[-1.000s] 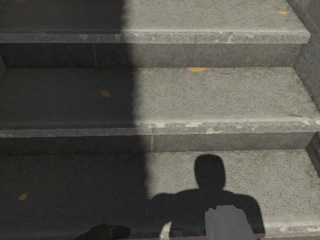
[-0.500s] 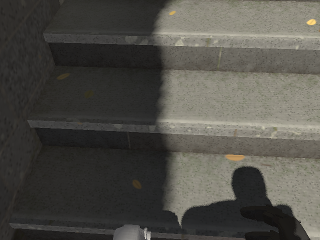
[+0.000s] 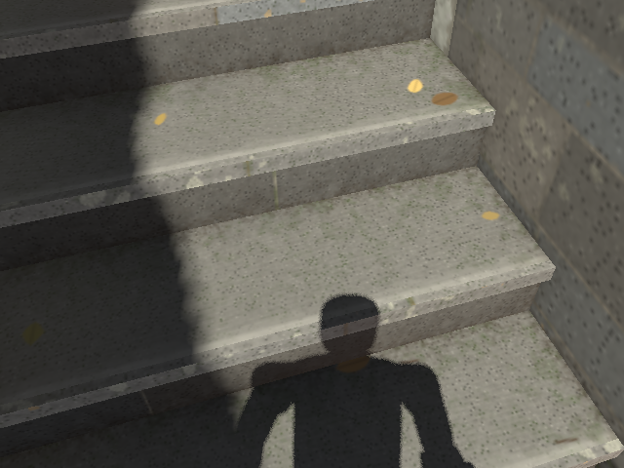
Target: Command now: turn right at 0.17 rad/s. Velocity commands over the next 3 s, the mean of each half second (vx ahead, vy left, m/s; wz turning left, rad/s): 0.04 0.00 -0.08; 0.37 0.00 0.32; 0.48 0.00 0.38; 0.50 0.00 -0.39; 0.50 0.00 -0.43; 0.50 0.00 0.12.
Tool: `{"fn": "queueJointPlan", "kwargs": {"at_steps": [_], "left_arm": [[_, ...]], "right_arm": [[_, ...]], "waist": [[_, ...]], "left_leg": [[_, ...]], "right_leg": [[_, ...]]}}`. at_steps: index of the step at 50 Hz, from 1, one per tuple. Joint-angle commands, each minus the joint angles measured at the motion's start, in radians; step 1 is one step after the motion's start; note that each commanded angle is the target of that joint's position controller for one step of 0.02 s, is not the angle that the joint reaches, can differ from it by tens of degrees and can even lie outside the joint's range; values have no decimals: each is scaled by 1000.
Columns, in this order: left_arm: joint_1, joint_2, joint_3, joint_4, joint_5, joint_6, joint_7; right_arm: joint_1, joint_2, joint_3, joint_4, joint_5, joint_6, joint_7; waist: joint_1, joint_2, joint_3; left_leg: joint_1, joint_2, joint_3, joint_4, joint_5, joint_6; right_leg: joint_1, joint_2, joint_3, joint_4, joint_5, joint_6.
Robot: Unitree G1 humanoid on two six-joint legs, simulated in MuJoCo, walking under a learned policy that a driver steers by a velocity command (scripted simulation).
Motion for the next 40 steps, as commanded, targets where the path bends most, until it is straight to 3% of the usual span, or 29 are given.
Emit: {"fn": "queueJointPlan", "kwargs": {"at_steps": [1,2,3,5,6,7,8,10,16,17,18,19,20,22,24,26,27,28,29,30,32,33,34,35,36,37,38,39,40], "left_arm": [[54,14,5,-2,-49,-9,-15],[-17,38,7,-15,-63,-8,-27],[-68,96,21,-32,-60,-13,-18],[-141,96,23,-56,-54,-24,2],[-84,57,16,-20,-48,-29,-3],[-110,98,24,-28,-47,-23,-6],[-106,94,25,-28,-44,-17,-3],[-59,69,18,2,-54,-12,1],[-54,53,15,20,-49,-2,9],[125,-21,2,75,-15,39,53],[105,-6,7,71,-12,58,77],[79,-21,4,45,-11,69,85],[53,-10,7,16,-2,72,79],[-72,16,13,-68,-11,75,63],[-100,7,10,-136,-13,72,42],[-6,-25,-1,-168,-21,65,36],[20,-16,-2,-180,-28,64,35],[67,50,27,-93,-10,14,37],[218,44,43,-64,-4,0,41],[360,63,59,7,12,-4,24],[354,62,79,43,25,-13,11],[333,23,76,35,37,-25,16],[468,47,75,85,59,-26,34],[478,167,74,33,53,-49,48],[320,114,37,12,70,-52,50],[222,62,12,-2,57,-57,36],[166,12,-13,-26,36,-60,26],[151,-40,-40,-11,31,-57,24],[151,-71,-55,0,34,-43,30]], "right_arm": [[-214,-44,19,-100,37,-11,40],[-55,-137,-14,-62,9,7,46],[72,-211,-45,-33,-22,27,40],[-49,-159,-32,-103,-23,21,26],[-134,-126,-22,-106,-18,16,38],[-70,-126,-31,-115,-21,24,33],[-61,-131,-36,-109,-7,26,33],[-104,-102,-31,-140,-3,30,37],[-93,-136,-55,-149,-14,41,32],[2,-132,-69,-103,7,87,-76],[46,-129,-61,-89,6,109,-117],[22,-137,-58,-86,-2,123,-136],[36,-173,-69,-91,-16,123,-136],[131,-228,-94,-67,-32,120,-126],[135,-224,-104,-59,-33,99,-120],[94,-209,-106,-68,-34,84,-122],[62,-198,-105,-78,-33,76,-123],[-30,-155,-70,-115,-89,47,-70],[-155,-171,-74,-157,-73,24,-39],[-206,-167,-67,-176,-53,6,-22],[-157,-157,-60,-158,-56,23,-15],[-68,-104,-51,-131,-59,40,3],[-13,-44,-45,-111,-44,42,10],[108,1,-38,-113,-48,28,17],[84,-61,-49,-105,-28,16,19],[81,-146,-61,-76,-21,10,-9],[61,-150,-59,-70,-27,23,-29],[65,-114,-46,-61,-33,39,-33],[74,-87,-41,-36,-38,52,-14]], "waist": [[108,9,35],[31,-80,36],[-34,-70,-21],[-2,-54,-49],[60,-3,12],[19,-45,-14],[38,-9,-20],[62,16,0],[71,20,16],[66,81,36],[46,36,71],[53,103,111],[37,133,117],[-44,255,149],[-21,226,149],[42,194,126],[63,137,130],[79,-83,43],[184,46,64],[228,103,71],[216,9,138],[203,-22,134],[246,-138,92],[206,-252,91],[127,-242,213],[99,-107,193],[64,-23,112],[37,10,61],[34,7,48]], "left_leg": [[55,103,-178,-193,-235,38],[123,71,-144,-166,-232,30],[188,64,-161,-168,-163,28],[214,27,-76,-140,-140,-19],[188,42,-89,-135,-143,-20],[209,21,-67,-116,-96,-22],[230,13,-67,-134,-43,-27],[280,25,-87,-161,32,-15],[311,28,-105,-225,-24,-9],[344,62,-153,-234,-128,13],[344,69,-183,-285,-209,24],[320,113,-245,-337,-281,43],[361,145,-294,-402,-417,74],[381,222,-440,-524,-573,143],[351,261,-533,-580,-607,182],[304,307,-580,-626,-616,176],[271,292,-564,-631,-567,163],[60,345,-498,-609,-407,136],[19,253,-380,-600,-405,108],[-87,177,-287,-545,-391,94],[-64,113,-240,-366,-480,97],[-146,94,-259,-164,-393,103],[-264,8,-231,228,-244,77],[-518,-154,-423,575,-210,39],[-720,-134,-562,942,-10,61],[-768,-108,-550,1069,124,57],[-717,-85,-505,1003,236,55],[-666,-74,-482,979,332,76],[-621,-65,-440,979,380,89]], "right_leg": [[227,17,-169,-653,-76,63],[288,62,-214,-658,64,50],[353,63,-188,-605,142,16],[343,20,-100,-628,145,-29],[328,15,-84,-700,132,-23],[350,11,-70,-666,143,-53],[349,1,-54,-671,103,-73],[332,6,-60,-709,34,-67],[375,36,-98,-752,-21,-31],[441,58,-198,-688,289,-6],[389,67,-204,-640,282,10],[333,86,-232,-605,181,14],[241,116,-267,-514,14,0],[51,85,-219,-300,-238,-32],[-43,30,-139,-151,-201,-32],[-35,-19,-70,-144,-259,-34],[11,-17,-67,-194,-252,-37],[247,-32,24,-170,-175,-110],[349,-4,-5,-251,-113,-121],[514,53,-106,-244,-117,-114],[566,88,-177,-555,-12,-110],[668,59,-103,-561,-123,-122],[689,-66,129,-675,-324,-256],[688,-258,682,-912,-551,-507],[505,-336,917,-1027,-893,-537],[457,-314,774,-966,-728,-486],[432,-263,565,-924,-486,-404],[414,-194,396,-887,-292,-329],[379,-133,253,-875,-188,-275]]}}
Next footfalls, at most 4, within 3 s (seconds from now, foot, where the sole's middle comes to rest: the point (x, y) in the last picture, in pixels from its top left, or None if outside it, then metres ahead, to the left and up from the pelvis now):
0.02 right None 0.04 -0.16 -0.74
0.68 right None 0.12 -0.14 -0.74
1.18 left None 0.42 0.16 -0.57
1.70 right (260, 281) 0.77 0.09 -0.41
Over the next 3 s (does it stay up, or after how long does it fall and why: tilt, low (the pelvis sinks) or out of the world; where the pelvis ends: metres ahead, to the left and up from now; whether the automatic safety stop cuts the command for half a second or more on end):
stays up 1.28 0.11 0.61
